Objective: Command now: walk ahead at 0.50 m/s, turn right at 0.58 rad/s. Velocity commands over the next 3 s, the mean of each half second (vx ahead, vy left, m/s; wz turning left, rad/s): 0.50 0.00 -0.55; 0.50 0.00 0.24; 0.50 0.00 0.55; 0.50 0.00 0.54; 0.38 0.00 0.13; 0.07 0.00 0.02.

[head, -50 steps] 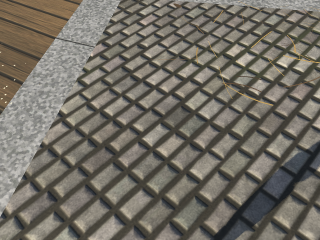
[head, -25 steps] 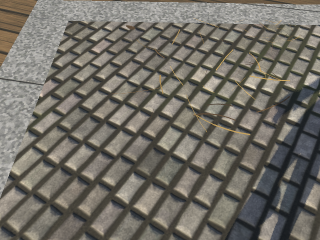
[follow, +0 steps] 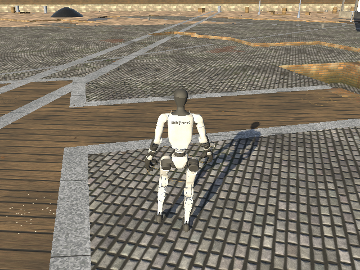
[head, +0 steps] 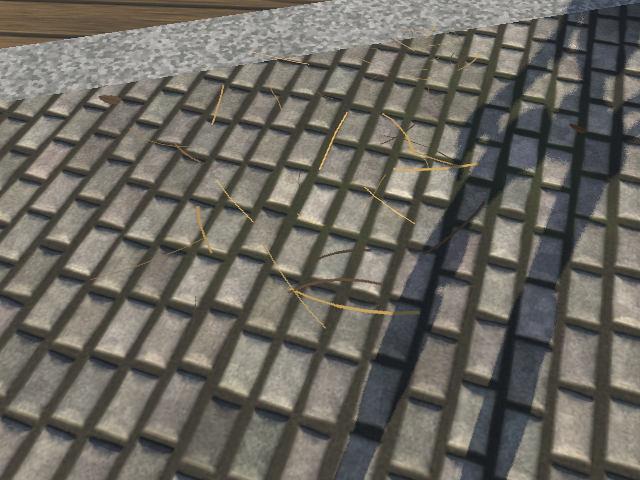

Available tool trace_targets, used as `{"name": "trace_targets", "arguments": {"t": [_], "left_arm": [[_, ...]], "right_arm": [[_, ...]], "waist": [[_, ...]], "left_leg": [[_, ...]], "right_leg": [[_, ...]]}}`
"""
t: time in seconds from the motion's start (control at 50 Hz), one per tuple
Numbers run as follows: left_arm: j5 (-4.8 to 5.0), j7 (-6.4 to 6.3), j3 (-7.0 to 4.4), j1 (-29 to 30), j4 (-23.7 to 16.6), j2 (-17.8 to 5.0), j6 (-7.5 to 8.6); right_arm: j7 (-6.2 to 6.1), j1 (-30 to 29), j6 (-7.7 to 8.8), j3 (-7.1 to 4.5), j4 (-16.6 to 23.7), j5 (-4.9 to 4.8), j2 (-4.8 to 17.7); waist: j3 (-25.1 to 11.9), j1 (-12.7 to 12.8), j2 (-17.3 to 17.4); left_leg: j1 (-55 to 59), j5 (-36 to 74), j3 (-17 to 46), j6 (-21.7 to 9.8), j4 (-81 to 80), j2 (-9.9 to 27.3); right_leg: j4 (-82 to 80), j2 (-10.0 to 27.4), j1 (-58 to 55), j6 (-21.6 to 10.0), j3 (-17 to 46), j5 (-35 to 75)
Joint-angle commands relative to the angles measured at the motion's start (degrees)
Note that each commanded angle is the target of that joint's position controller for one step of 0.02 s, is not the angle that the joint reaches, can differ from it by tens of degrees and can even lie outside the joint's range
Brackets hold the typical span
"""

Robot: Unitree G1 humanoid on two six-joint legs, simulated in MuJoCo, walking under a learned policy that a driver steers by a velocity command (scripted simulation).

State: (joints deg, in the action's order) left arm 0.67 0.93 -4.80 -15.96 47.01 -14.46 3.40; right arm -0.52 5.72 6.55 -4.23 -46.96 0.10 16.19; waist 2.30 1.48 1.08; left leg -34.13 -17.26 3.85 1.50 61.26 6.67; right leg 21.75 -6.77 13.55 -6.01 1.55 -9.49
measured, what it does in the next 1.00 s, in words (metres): walks ahead: left foot, then right foot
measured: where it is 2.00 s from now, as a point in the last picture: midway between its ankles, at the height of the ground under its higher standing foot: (324, 241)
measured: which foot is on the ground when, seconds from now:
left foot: up 0.00-0.24, down 0.26-0.76, up 0.78-1.00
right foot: down 0.00-0.28, up 0.30-0.74, down 0.76-1.00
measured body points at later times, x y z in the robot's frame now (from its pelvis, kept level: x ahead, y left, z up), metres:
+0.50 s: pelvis +0.28 +0.05 +0.00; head +0.31 +0.05 +0.45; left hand +0.49 +0.28 -0.10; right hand +0.27 -0.24 -0.12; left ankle +0.31 +0.15 -0.74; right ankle +0.26 -0.11 -0.66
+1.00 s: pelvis +0.51 -0.06 +0.00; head +0.53 -0.07 +0.45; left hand +0.61 +0.21 -0.11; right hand +0.62 -0.36 -0.11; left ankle +0.59 +0.09 -0.66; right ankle +0.48 -0.17 -0.74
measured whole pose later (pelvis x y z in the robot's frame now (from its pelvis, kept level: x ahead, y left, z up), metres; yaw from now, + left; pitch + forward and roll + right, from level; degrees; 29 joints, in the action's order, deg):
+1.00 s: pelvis +0.51 -0.06 +0.00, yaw -5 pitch +2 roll -2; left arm -0.7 0.3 -4.5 -17.6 45.1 -14.9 5.4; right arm 0.5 11.5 1.8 -4.4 -44.5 -1.5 18.2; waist 0.2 2.0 3.1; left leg -38.3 -12.7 2.7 0.8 61.2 6.0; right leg 17.9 -0.1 7.8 -0.7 -8.1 -11.7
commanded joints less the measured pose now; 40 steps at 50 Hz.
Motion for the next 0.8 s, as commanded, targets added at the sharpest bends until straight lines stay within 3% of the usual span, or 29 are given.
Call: {"name": "trace_targets", "arguments": {"t": [0.02,0.08,0.16,0.22,0.24,0.26,0.28,0.3,0.32,0.34,0.36,0.38,0.4,0.42,0.48,0.54,0.6,0.64,0.68,0.72,0.74,0.76,0.78,0.8], "left_arm": [[0.24,-1.38,-2.27,1.22,-4.87,-10.05,1.09],[0.55,-1.74,-2.34,-1.13,-4.72,-10.04,0.51],[0.91,-1.78,-2.24,-4.38,-3.84,-9.48,-0.01],[0.63,-2.27,-2.31,-4.12,-4.31,-9.58,-0.59],[0.56,-2.32,-2.12,-3.10,-4.85,-9.12,-0.75],[0.32,-2.17,-1.40,-2.20,-5.71,-7.20,-0.62],[-0.71,-2.01,-0.19,-2.37,-7.17,-4.25,-0.44],[1.36,-1.96,0.56,-11.09,-8.82,-1.64,0.24],[2.03,-2.09,-0.30,-11.05,-7.05,-7.95,0.23],[1.57,-1.97,-1.07,-4.82,-7.78,-10.85,-0.15],[0.90,-2.03,-1.14,-1.40,-8.49,-10.35,-0.45],[0.35,-1.90,-1.32,0.45,-9.35,-9.58,-0.47],[0.63,-1.55,-1.37,0.01,-9.61,-8.48,-0.75],[1.12,-1.33,-1.22,-0.53,-9.83,-7.32,-1.12],[0.38,-1.45,-0.16,1.09,-10.83,-4.06,-1.24],[-0.50,-0.81,0.72,5.98,-12.19,-3.35,-0.16],[-0.06,0.08,1.32,12.32,-13.30,-2.78,0.96],[0.44,0.56,1.19,15.27,-14.25,-3.63,1.44],[0.73,0.90,0.71,16.01,-14.85,-5.11,1.97],[0.57,0.73,-0.45,10.47,-13.38,-7.25,2.38],[-0.08,0.15,-1.78,3.64,-11.44,-9.81,2.41],[-1.47,-0.70,-3.06,-6.57,-10.33,-14.24,2.23],[-2.00,-0.73,-3.58,-8.95,-9.55,-17.79,1.46],[-1.50,-0.59,-2.44,-9.04,-9.36,-12.79,1.42]], "right_arm": [[-0.37,-1.24,-0.51,-0.91,3.75,0.84,3.80],[0.20,-7.13,-0.19,-0.12,5.59,0.42,2.29],[1.17,-11.23,0.55,-0.32,7.91,-0.59,4.17],[1.79,-8.85,1.59,-1.04,8.02,-0.76,6.41],[1.73,-4.85,1.94,-1.50,7.04,-0.64,7.10],[1.45,1.55,2.29,-2.36,5.74,0.16,9.01],[0.96,11.11,2.23,-3.20,4.90,0.92,12.45],[1.28,15.24,1.38,-4.03,2.86,1.46,15.98],[1.44,13.60,1.07,-2.80,4.14,-0.09,10.30],[1.10,10.85,0.54,-1.76,4.99,-0.34,6.42],[1.02,8.05,0.05,-1.31,5.31,0.24,5.81],[0.96,6.22,-0.24,-1.05,4.90,0.67,5.08],[0.86,5.50,-0.17,-0.68,4.72,1.06,4.34],[0.88,5.26,0.04,-0.76,4.32,0.87,4.27],[1.47,8.02,0.78,-1.12,1.97,0.22,5.70],[1.44,8.09,0.05,-1.42,1.50,-0.87,7.54],[1.28,11.14,-0.87,-1.72,0.63,-1.53,9.34],[1.22,13.93,-1.44,-1.84,-0.29,-1.84,10.10],[1.05,14.94,-2.03,-1.90,-0.87,-2.15,10.48],[0.75,14.06,-2.53,-1.78,-1.08,-2.29,10.60],[0.74,14.28,-2.45,-1.13,-1.00,-1.95,8.74],[0.80,13.26,-2.10,0.47,0.99,-0.51,4.65],[0.73,19.33,-1.09,1.88,2.46,-1.18,-0.17],[0.67,17.31,-0.84,0.38,1.64,-2.53,5.78]], "waist": [[-2.88,-1.49,-2.35],[-2.44,1.12,-4.79],[-2.38,2.78,-6.54],[-2.99,0.82,-8.50],[-4.21,-1.55,-9.10],[-8.67,-4.69,-8.22],[-17.16,-8.29,-1.68],[-22.75,-3.76,19.43],[-19.06,-4.96,13.44],[-11.75,-6.55,7.23],[-7.36,-5.63,2.91],[-4.41,-4.36,2.73],[-3.31,-3.03,3.57],[-2.87,-2.43,5.21],[-2.33,-1.98,3.27],[-1.77,-2.34,2.35],[-0.88,-4.74,2.57],[-0.71,-5.72,3.45],[-0.92,-5.00,4.91],[-3.41,-0.78,5.33],[-7.83,2.35,4.28],[-16.69,6.74,-2.35],[-22.92,3.84,-17.62],[-20.17,5.39,-12.82]], "left_leg": [[-1.62,8.93,-1.39,2.15,-10.59,-0.66],[2.40,19.91,-1.99,1.94,-24.27,-3.90],[4.44,21.44,-0.64,0.84,-31.77,-5.85],[7.89,14.65,-0.03,-1.09,-34.31,-6.38],[13.17,14.28,-1.01,-2.30,-36.27,-6.83],[23.78,14.67,0.26,-4.43,-36.05,-4.55],[39.44,12.15,10.13,-7.92,-34.65,5.58],[55.41,-0.75,38.50,-17.29,-41.10,17.75],[53.48,-12.96,41.91,-16.34,-43.19,18.01],[46.36,-12.34,31.48,-13.59,-43.84,15.42],[38.46,-4.89,23.66,-12.01,-44.85,12.84],[32.77,0.77,18.91,-11.71,-46.18,10.98],[28.91,4.32,14.43,-11.25,-47.81,9.31],[27.01,6.39,11.36,-11.48,-49.28,8.66],[25.57,12.79,7.29,-14.00,-52.01,7.72],[25.88,18.22,3.55,-14.34,-52.83,6.30],[24.95,19.25,1.01,-13.01,-51.77,4.55],[26.97,18.43,2.51,-12.70,-50.21,5.71],[28.88,17.11,4.85,-11.70,-47.81,7.14],[27.78,20.93,4.56,-9.64,-42.10,6.45],[24.53,24.19,2.19,-7.82,-33.44,3.32],[13.95,11.69,-1.21,-4.96,-15.71,-0.69],[-5.35,-15.92,-2.97,-2.23,2.35,-7.33],[-11.14,-16.15,2.26,-2.25,10.35,-4.98]], "right_leg": [[-9.38,13.93,0.04,-10.35,13.17,16.77],[-8.16,11.11,1.52,-7.40,11.12,11.23],[-4.33,13.21,-2.70,-6.08,16.17,5.97],[0.97,15.07,-6.82,-5.02,21.20,6.50],[3.98,13.97,-6.50,-4.06,21.36,8.91],[11.67,10.92,-3.84,-2.22,19.26,11.55],[28.16,6.81,4.31,0.19,13.81,2.17],[45.88,0.13,25.20,3.55,7.96,-25.37],[53.58,5.27,31.87,4.19,9.80,-23.74],[55.05,7.33,33.57,4.54,8.43,-18.13],[53.81,9.35,31.34,4.75,6.58,-14.02],[51.03,10.94,29.96,4.70,6.50,-11.25],[49.31,12.46,27.30,4.44,6.37,-9.80],[47.66,13.19,25.99,4.52,5.60,-9.26],[39.89,12.87,25.96,4.97,5.03,-7.21],[27.58,13.51,25.05,5.67,1.73,1.08],[16.49,11.01,19.70,6.58,-0.74,7.35],[12.41,9.66,18.06,6.71,-1.04,7.34],[8.74,8.92,15.45,5.80,-0.47,5.32],[4.09,7.62,5.03,3.96,-1.39,5.32],[4.01,8.41,-6.35,2.29,-0.76,5.64],[6.03,19.99,-22.42,-1.77,10.50,6.81],[0.84,32.45,-35.84,-9.65,33.01,-2.37],[-2.38,31.03,-32.33,-9.52,35.87,-10.40]]}}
